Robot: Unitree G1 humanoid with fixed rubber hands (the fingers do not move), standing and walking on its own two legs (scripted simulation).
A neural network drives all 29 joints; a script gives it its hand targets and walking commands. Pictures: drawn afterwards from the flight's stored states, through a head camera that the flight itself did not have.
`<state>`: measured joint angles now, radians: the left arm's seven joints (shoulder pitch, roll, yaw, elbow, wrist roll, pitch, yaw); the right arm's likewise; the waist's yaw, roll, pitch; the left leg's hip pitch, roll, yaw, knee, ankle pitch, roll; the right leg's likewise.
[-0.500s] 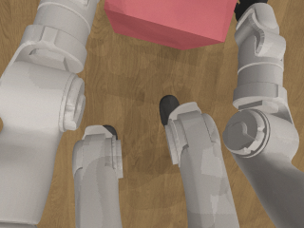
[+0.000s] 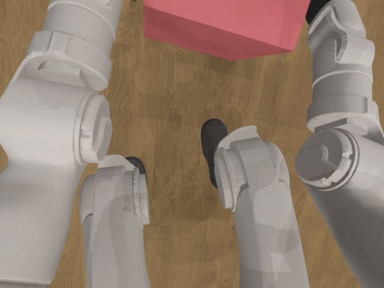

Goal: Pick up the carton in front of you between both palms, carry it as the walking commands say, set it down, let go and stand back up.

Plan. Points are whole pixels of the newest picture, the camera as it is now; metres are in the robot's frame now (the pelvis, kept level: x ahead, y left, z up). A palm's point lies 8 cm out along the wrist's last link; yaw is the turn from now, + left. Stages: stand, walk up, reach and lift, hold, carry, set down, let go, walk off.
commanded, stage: set down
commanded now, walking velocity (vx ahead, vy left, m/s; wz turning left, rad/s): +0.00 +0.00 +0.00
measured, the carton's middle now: out of the picture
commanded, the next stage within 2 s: let go in 1.52 s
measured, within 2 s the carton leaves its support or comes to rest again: neither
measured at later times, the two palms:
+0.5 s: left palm out of the picture +0.61 +0.06 -0.20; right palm (331, 6) +0.48 -0.30 -0.19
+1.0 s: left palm out of the picture +0.64 +0.04 -0.03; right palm out of the picture +0.49 -0.31 -0.04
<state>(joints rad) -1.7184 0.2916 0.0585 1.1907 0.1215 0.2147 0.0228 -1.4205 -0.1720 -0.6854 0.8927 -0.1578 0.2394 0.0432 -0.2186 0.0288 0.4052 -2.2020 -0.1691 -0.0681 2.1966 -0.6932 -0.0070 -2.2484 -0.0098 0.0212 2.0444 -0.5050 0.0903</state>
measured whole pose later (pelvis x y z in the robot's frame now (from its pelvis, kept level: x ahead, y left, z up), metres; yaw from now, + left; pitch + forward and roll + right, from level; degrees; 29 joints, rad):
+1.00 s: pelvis -0.01 -0.02 +0.07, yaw -1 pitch +43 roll -1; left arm -1.74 0.54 -0.03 1.19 -0.04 0.29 -0.04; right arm -1.38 -0.17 -0.43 0.77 0.10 0.27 -0.17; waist -0.25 0.04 0.23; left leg -2.04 -0.04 -0.02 1.91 -0.62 0.00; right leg -2.14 0.02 0.01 1.78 -0.40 0.03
